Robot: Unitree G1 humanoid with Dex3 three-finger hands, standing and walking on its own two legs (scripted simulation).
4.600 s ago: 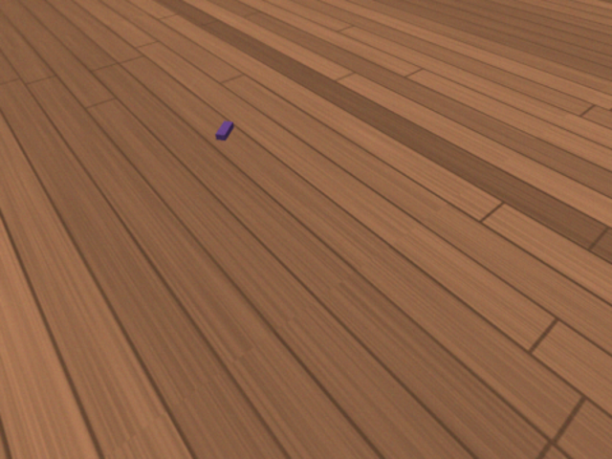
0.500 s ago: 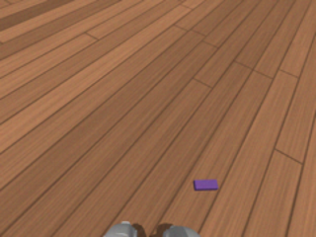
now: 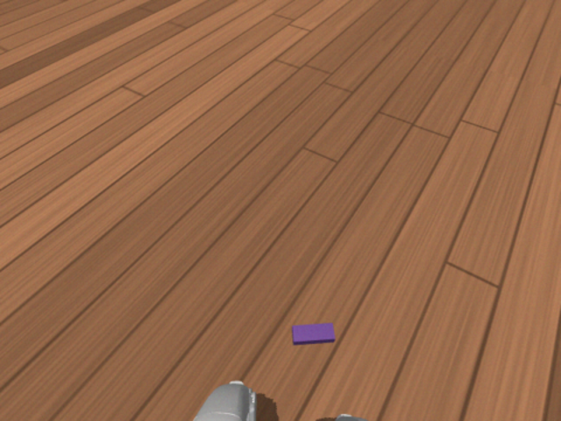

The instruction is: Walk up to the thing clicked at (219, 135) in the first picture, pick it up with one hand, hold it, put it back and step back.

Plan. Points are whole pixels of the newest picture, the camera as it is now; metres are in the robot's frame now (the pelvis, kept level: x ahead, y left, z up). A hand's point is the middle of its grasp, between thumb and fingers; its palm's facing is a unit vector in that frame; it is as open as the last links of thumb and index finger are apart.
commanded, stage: walk up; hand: left
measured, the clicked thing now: (313, 333) +0.49 -0.07 -0.73
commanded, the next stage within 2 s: none
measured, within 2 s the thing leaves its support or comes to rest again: neither
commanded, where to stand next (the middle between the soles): +0.14 -0.33 m, yaw +6 degrees
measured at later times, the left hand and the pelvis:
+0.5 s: hand out of the picture +0.12 +0.10 -0.16, palm faces -0.05 -0.93 -0.36, open 7.4 cm; pelvis +0.01 -0.21 -0.02, yaw +0 degrees
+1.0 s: hand out of the picture +0.07 -0.12 -0.16, palm faces +0.06 -0.95 -0.31, open 7.4 cm; pelvis +0.03 -0.37 +0.00, yaw +4 degrees
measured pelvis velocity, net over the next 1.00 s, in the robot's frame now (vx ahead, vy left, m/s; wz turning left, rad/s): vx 0.03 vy -0.37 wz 0.08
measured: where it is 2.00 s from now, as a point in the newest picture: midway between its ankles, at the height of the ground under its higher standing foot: outside the picture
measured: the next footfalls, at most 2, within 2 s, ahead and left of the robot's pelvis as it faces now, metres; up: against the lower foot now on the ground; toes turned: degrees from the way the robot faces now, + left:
left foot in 0.12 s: +0.09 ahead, +0.03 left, +0.00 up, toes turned +6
right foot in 0.54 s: +0.08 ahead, -0.42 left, +0.00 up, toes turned +0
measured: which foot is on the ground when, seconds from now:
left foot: up 0.00-0.10, down 0.12-0.56, up 0.58-0.86, down 0.88-1.00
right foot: down 0.00-0.14, up 0.16-0.52, down 0.54-0.92, up 0.94-1.00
